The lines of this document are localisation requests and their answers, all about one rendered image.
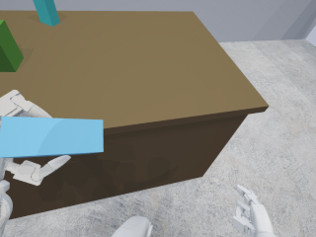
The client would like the left robot forearm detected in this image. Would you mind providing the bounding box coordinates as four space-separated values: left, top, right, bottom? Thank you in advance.
0 180 13 237

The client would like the robot left hand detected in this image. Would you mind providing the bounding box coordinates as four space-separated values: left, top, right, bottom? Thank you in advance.
0 90 71 186

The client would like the robot left thigh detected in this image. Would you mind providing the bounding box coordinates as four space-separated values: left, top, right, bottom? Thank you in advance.
111 215 153 237

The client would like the robot right hand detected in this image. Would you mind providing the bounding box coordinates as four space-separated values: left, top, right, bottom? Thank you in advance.
233 185 275 237

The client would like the table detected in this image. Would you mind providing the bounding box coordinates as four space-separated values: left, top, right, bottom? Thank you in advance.
0 10 269 220

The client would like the sponge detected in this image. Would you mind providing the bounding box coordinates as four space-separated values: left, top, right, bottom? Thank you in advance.
0 116 104 158

